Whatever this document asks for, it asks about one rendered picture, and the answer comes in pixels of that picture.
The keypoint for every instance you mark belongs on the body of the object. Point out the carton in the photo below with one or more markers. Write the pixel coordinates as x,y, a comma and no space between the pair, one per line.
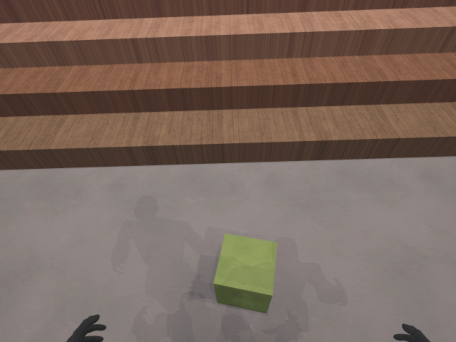
245,273

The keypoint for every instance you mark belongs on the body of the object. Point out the right robot hand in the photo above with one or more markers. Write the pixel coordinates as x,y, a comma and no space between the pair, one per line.
415,335

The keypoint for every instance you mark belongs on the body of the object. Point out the left robot hand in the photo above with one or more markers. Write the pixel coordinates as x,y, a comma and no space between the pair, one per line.
85,327

